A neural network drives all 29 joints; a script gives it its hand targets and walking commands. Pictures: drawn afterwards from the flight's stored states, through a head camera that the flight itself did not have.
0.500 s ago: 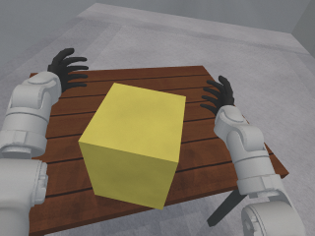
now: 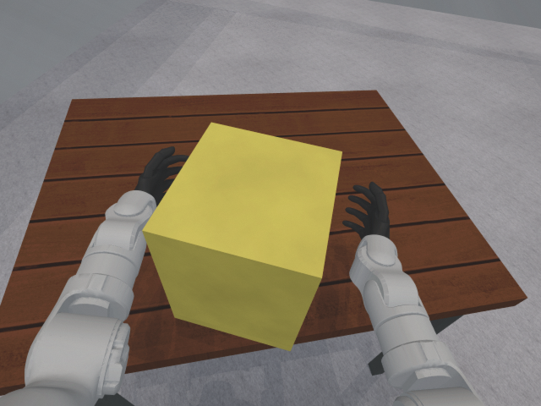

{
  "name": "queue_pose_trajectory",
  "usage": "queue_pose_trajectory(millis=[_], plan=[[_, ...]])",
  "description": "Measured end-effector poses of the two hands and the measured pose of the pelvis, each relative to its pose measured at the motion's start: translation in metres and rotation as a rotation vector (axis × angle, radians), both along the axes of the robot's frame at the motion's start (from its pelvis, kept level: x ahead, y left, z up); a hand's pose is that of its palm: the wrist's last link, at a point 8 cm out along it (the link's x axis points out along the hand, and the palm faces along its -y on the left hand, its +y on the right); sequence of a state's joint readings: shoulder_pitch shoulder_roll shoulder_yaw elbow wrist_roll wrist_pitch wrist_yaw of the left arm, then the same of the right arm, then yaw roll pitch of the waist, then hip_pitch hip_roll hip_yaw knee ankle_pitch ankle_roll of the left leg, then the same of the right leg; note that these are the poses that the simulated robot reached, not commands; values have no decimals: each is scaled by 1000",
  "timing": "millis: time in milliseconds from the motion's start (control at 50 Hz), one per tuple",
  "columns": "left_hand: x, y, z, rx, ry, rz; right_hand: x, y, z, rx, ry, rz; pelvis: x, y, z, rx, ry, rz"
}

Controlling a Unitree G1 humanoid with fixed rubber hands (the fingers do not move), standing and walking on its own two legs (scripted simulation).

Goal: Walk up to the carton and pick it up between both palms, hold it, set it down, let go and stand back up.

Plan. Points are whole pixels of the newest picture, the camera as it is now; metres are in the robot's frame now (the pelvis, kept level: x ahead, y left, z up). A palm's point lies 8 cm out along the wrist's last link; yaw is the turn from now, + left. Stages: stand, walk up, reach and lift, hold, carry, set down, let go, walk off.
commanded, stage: reach and lift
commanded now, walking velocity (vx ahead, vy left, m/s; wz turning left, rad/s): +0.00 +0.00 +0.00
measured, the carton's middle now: (252, 240) +0.37 +0.01 +0.04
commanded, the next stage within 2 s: none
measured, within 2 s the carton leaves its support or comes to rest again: leaves its support in 1.44 s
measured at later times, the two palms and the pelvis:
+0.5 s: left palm (152, 192) +0.44 +0.16 +0.09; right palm (356, 237) +0.34 -0.15 +0.07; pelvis +0.01 +0.01 +0.00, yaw +0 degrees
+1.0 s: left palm (158, 194) +0.43 +0.15 +0.09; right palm (354, 235) +0.34 -0.14 +0.08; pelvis -0.01 +0.02 +0.00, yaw +0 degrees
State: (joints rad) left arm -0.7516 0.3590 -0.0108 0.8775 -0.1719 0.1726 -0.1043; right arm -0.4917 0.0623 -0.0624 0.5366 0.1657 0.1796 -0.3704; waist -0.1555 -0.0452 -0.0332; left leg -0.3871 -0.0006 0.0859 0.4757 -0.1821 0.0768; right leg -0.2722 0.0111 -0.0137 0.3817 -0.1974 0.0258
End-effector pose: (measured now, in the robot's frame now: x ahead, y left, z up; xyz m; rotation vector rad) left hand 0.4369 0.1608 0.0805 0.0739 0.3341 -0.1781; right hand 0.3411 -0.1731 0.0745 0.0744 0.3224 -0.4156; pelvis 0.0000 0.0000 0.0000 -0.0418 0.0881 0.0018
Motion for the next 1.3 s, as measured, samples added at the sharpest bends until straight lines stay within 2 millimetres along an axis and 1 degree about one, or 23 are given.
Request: queue_pose_trajectory(millis=[60,140,260,360,480,580,620,720,820,1080,1300], plan=[[-2,-5,-12,-16,-1,-4,1,7,-10,6,0,6,3,0,-1,-3,27,-7],[1,-4,-11,-24,-34,6,5,14,-15,7,-12,6,8,0,-2,-8,56,-9],[9,1,3,-19,-70,1,11,21,-9,-2,-48,-3,11,1,-2,-16,49,-3],[10,5,9,-10,-63,0,12,22,-6,1,-64,-17,11,5,-2,-21,29,3],[1,-1,6,-12,-50,-23,5,23,-7,16,-69,-38,10,9,-1,-21,5,3],[-8,-12,0,-38,-34,-46,0,29,-5,21,-68,-39,5,11,-1,-22,-18,2],[-10,-13,0,-44,-41,-46,-1,30,-4,19,-69,-44,3,12,-1,-21,-22,1],[-11,-13,5,-24,-73,-32,0,32,-1,9,-67,-38,-3,15,-3,-23,-15,0],[-11,-12,6,-19,-62,-22,2,32,1,-6,-54,-25,-5,16,-3,-22,-16,0],[-10,-15,11,-18,-70,-40,0,31,3,-8,-64,-44,-6,17,-3,-24,-25,5],[-15,-18,15,-4,-91,-72,-2,30,5,-46,-99,-27,-6,17,-2,-19,-48,10]])
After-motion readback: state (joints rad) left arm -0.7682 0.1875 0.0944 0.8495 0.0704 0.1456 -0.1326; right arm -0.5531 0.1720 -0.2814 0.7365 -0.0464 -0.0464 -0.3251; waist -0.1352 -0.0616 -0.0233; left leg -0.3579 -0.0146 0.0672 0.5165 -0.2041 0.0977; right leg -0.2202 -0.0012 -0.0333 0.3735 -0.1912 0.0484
